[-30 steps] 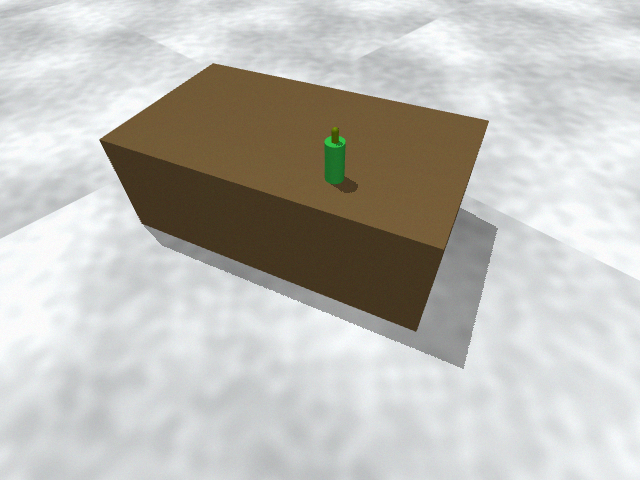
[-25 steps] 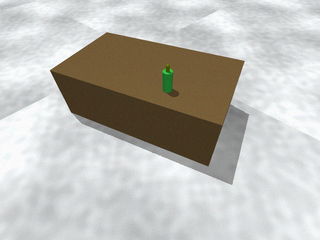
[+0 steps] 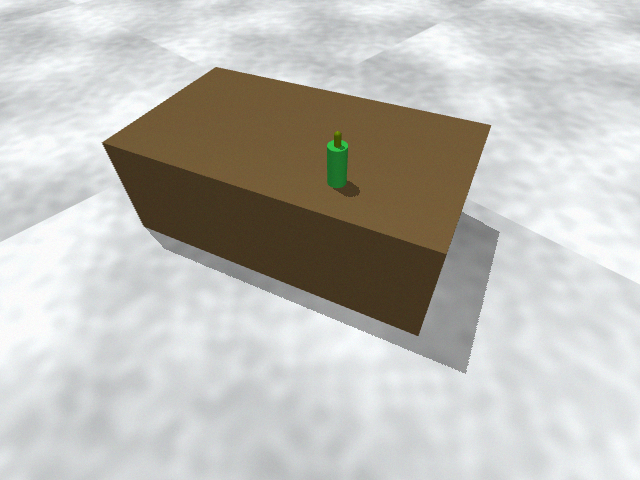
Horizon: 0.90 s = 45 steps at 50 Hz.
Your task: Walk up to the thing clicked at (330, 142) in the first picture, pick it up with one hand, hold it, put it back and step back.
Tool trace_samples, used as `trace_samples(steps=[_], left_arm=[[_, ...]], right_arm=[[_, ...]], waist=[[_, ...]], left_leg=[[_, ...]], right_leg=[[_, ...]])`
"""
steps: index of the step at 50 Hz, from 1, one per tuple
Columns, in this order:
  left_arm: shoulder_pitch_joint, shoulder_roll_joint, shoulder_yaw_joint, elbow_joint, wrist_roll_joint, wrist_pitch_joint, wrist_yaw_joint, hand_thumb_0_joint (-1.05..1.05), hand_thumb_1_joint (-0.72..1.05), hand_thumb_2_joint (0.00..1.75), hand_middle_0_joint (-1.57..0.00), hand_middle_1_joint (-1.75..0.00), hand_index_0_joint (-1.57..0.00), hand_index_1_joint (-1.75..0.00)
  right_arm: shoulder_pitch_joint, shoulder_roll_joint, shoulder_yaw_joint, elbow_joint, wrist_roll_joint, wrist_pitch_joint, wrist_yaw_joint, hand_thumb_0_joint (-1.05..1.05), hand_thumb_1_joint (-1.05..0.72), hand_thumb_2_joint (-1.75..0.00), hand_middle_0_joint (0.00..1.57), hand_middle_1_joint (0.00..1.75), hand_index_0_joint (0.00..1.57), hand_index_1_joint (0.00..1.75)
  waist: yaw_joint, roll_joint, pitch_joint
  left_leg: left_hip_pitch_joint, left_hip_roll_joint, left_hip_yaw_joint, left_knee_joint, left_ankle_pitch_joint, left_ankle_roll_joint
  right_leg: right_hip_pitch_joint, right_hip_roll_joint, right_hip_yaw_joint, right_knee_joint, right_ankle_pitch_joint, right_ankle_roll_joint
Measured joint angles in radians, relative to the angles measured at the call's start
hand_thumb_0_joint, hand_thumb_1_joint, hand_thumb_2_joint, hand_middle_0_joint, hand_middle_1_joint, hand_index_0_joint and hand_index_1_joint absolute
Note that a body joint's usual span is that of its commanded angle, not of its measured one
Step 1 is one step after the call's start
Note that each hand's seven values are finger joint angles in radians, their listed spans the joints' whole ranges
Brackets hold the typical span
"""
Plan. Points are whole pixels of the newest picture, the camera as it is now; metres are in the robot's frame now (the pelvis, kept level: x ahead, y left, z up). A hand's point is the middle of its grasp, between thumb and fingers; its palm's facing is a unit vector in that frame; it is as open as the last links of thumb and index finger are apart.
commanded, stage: stand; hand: left
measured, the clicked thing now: (337, 158) +1.05 -0.03 -0.24
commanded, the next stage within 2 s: walk up in 0.52 s
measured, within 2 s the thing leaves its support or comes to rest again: neither
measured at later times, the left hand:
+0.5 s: hand out of the picture +0.07 +0.26 -0.16, palm faces -0.02 -0.94 -0.35, open 7.4 cm
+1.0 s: hand (133, 442) +0.23 +0.30 -0.16, palm faces -0.24 -0.90 -0.36, open 7.4 cm
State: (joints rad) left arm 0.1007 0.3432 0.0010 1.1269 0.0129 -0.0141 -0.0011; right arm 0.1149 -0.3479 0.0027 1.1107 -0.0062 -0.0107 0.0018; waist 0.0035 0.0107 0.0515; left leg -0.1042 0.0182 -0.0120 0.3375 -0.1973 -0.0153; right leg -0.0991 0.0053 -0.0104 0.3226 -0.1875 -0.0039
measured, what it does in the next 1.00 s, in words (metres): walks ahead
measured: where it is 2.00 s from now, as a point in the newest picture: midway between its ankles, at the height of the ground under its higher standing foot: (322, 405)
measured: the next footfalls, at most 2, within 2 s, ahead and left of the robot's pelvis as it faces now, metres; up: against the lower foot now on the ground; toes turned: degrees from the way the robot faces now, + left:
right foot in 1.12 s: +0.30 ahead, -0.10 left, +0.00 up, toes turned -16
left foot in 1.58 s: +0.51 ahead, +0.14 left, +0.00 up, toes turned -17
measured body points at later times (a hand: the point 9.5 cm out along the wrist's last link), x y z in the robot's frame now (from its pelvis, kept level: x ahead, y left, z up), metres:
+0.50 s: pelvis +0.00 +0.00 +0.00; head +0.01 +0.00 +0.45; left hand +0.07 +0.30 -0.13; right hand +0.07 -0.30 -0.13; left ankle -0.01 +0.13 -0.75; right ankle -0.01 -0.12 -0.75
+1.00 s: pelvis +0.11 +0.05 -0.01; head +0.13 +0.05 +0.44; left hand +0.24 +0.35 -0.13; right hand +0.06 -0.27 -0.12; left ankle +0.04 +0.15 -0.75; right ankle +0.15 -0.10 -0.71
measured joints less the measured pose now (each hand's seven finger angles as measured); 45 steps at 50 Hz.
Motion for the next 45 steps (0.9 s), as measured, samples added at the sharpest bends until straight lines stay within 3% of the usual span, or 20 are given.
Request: trace_samples(steps=[26, 31, 34, 37, 39, 42, 45], left_arm=[[0.012, 0.003, 0.001, 0.0, 0.0, 0.002, -0.002, 0.01, 0.91, 0.9, -0.2, -0.3, -0.2, -0.3], [0.108, 0.006, 0.043, -0.069, 0.02, -0.006, -0.037, 0.0, 0.9, 0.9, -0.2, -0.3, -0.2, -0.3], [0.145, 0.012, 0.06, -0.096, 0.026, -0.013, -0.042, 0.01, 0.9, 0.9, -0.2, -0.3, -0.2, -0.3], [0.176, 0.025, 0.067, -0.126, 0.025, -0.016, -0.044, 0.01, 0.9, 0.9, -0.2, -0.3, -0.2, -0.3], [0.195, 0.044, 0.071, -0.133, 0.015, -0.001, -0.04, 0.01, 0.9, 0.9, -0.2, -0.3, -0.2, -0.3], [0.204, 0.057, 0.064, -0.126, 0.015, 0.019, -0.026, 0.01, 0.9, 0.9, -0.2, -0.3, -0.2, -0.3], [0.196, 0.077, 0.057, -0.146, 0.005, 0.004, -0.034, 0.01, 0.91, 0.9, -0.2, -0.3, -0.2, -0.3]], right_arm=[[0.01, -0.001, 0.002, 0.002, -0.001, 0.0, 0.002, 0.0, -0.9, -0.9, 0.21, 0.3, 0.2, 0.3], [0.037, -0.031, -0.045, -0.074, -0.028, -0.012, 0.037, 0.0, -0.9, -0.9, 0.21, 0.3, 0.2, 0.3], [0.047, -0.061, -0.067, -0.105, -0.032, -0.018, 0.042, 0.0, -0.9, -0.9, 0.21, 0.3, 0.2, 0.3], [0.061, -0.08, -0.081, -0.124, -0.03, -0.028, 0.045, 0.0, -0.9, -0.9, 0.21, 0.3, 0.2, 0.3], [0.076, -0.072, -0.089, -0.141, -0.039, -0.048, 0.044, 0.0, -0.91, -0.9, 0.21, 0.3, 0.2, 0.3], [0.116, -0.054, -0.094, -0.163, -0.039, -0.061, 0.04, 0.0, -0.91, -0.9, 0.21, 0.3, 0.2, 0.3], [0.165, -0.039, -0.088, -0.17, -0.031, -0.057, 0.034, 0.0, -0.9, -0.9, 0.21, 0.3, 0.2, 0.3]], waist=[[0.001, -0.001, -0.002], [0.008, 0.012, -0.024], [0.011, 0.021, -0.015], [0.02, 0.022, 0.003], [0.017, -0.011, 0.009], [-0.016, -0.02, -0.002], [-0.033, -0.03, -0.001]], left_leg=[[0.001, -0.004, 0.001, -0.009, 0.008, 0.003], [-0.073, -0.005, 0.027, 0.182, -0.247, 0.047], [-0.13, -0.013, 0.01, 0.293, -0.26, 0.045], [-0.145, -0.003, -0.012, 0.251, -0.241, 0.046], [-0.114, -0.018, 0.022, 0.198, -0.099, 0.038], [-0.061, -0.015, 0.041, 0.155, -0.115, 0.043], [0.022, -0.013, 0.054, 0.068, -0.109, 0.045]], right_leg=[[0.0, -0.004, 0.001, -0.007, 0.007, 0.003], [-0.066, 0.016, 0.058, 0.106, -0.105, -0.019], [-0.081, 0.022, 0.085, 0.122, -0.066, -0.019], [-0.078, 0.022, 0.109, 0.136, -0.093, -0.002], [-0.111, 0.01, 0.14, 0.25, -0.168, -0.01], [-0.224, 0.038, 0.109, 0.529, -0.249, -0.02], [-0.305, 0.023, 0.061, 0.623, -0.182, -0.021]])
